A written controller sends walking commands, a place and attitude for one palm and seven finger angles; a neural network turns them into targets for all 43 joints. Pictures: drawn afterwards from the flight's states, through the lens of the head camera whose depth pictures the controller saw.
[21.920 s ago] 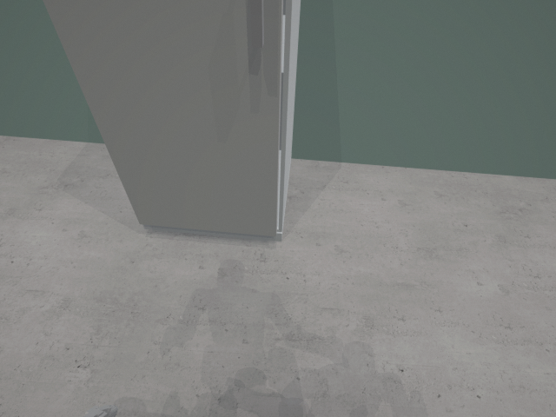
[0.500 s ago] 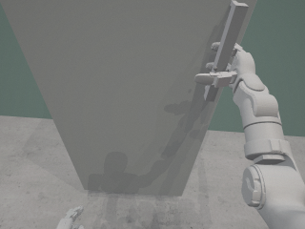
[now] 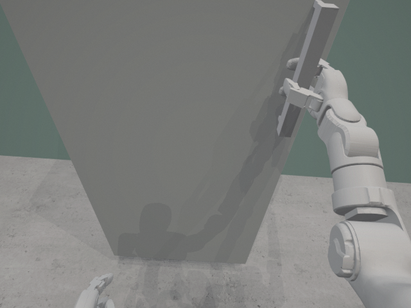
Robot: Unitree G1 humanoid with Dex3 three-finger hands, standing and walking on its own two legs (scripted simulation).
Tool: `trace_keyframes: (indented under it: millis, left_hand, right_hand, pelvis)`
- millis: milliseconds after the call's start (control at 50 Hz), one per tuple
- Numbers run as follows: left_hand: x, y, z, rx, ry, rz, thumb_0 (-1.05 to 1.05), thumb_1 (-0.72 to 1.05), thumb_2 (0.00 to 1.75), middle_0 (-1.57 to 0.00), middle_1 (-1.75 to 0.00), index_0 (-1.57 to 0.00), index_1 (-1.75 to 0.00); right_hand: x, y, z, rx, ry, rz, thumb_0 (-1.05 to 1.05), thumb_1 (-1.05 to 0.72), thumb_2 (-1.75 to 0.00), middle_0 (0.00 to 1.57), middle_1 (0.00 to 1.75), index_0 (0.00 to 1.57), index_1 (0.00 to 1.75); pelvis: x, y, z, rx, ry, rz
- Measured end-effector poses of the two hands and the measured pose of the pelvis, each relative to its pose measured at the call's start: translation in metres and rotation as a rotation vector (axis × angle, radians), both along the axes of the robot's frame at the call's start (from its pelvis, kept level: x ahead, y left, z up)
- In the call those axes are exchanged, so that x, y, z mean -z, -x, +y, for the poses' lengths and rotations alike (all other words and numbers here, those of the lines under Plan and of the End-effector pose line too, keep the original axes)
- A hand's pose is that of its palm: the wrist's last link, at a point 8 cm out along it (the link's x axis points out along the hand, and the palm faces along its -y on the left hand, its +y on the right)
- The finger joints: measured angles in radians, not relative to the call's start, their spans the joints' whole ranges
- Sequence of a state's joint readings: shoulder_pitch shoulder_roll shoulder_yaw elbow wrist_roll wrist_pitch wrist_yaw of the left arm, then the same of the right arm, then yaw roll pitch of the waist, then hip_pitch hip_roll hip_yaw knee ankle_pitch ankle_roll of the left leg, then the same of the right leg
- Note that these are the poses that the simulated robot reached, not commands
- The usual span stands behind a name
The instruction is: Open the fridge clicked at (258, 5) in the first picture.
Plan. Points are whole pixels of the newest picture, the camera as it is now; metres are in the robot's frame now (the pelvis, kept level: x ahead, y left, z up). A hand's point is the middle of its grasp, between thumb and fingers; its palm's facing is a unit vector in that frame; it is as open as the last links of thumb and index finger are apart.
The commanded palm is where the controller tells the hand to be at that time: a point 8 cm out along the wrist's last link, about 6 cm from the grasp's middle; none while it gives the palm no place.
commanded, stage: grip the handle and tug to test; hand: right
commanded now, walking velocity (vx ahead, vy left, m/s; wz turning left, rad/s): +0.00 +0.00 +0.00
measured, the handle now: (299, 76) +0.49 -0.13 +0.26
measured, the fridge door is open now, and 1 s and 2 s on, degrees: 0 0 13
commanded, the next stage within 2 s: pull the door a little, standing still in 0.72 s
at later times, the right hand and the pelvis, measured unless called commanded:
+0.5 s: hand (292, 93) +0.43 -0.11 +0.26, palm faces +0.00 +1.00 +0.00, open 6.1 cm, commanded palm +0.39 -0.17 +0.25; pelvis +0.01 +0.00 +0.00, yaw +2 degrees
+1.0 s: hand (293, 95) +0.42 -0.11 +0.26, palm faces -0.02 +1.00 +0.00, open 6.4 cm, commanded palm +0.38 -0.17 +0.25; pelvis +0.05 +0.00 +0.00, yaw +2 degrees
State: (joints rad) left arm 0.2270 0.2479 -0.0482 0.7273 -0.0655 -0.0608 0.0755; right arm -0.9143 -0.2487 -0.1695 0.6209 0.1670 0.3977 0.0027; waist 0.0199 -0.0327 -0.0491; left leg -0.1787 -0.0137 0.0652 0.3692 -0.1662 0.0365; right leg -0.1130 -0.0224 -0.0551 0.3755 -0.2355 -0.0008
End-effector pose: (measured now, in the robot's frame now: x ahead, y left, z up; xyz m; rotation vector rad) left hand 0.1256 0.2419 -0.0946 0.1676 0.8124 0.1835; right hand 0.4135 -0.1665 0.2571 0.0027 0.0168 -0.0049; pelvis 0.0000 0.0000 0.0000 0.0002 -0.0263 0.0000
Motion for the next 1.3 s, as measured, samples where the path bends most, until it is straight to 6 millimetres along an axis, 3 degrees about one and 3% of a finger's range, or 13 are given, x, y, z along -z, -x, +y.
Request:
trace_keyframes:
  millis: [240,440,960,1180,1300]
  left_hand:
    - [-0.001,0.001,0.003,-0.021,0.006,-0.010,0.01,0.91,0.90,-0.20,-0.30,-0.20,-0.30]
    - [-0.003,-0.010,0.001,-0.022,0.016,-0.021,0.01,0.91,0.90,-0.20,-0.30,-0.20,-0.30]
    - [-0.020,-0.094,-0.007,0.044,0.024,-0.086,0.01,0.91,0.90,-0.20,-0.30,-0.20,-0.30]
    - [-0.026,-0.115,-0.018,0.054,0.091,-0.139,0.01,0.91,0.90,-0.20,-0.30,-0.20,-0.30]
    - [-0.027,-0.125,-0.013,0.050,0.112,-0.143,0.01,0.91,0.90,-0.20,-0.30,-0.20,-0.30]
  right_hand:
    - [0.000,0.001,0.001,0.005,0.003,-0.004,0.01,-0.66,-0.78,0.36,1.38,0.36,1.39]
    - [0.001,0.003,0.002,0.001,0.001,-0.016,0.00,-0.68,-0.76,0.34,1.39,0.33,1.40]
    - [0.003,0.009,0.000,-0.028,-0.002,-0.041,0.00,-0.68,-0.76,0.29,1.35,0.28,1.33]
    - [0.004,0.014,0.002,-0.019,0.018,-0.067,-0.01,-0.69,-0.76,0.28,1.35,0.23,1.32]
    - [0.006,0.032,0.002,-0.037,0.036,-0.103,-0.02,-0.69,-0.75,0.29,1.34,0.21,1.30]
  pelvis:
    - [-0.001,-0.002,0.000,-0.013,0.000,-0.004]
    - [-0.001,-0.009,-0.001,-0.023,-0.001,-0.004]
    - [0.001,-0.048,-0.001,-0.030,-0.005,0.010]
    - [0.000,-0.061,0.001,-0.067,0.015,0.025]
    - [-0.001,-0.073,0.005,-0.095,0.022,0.040]
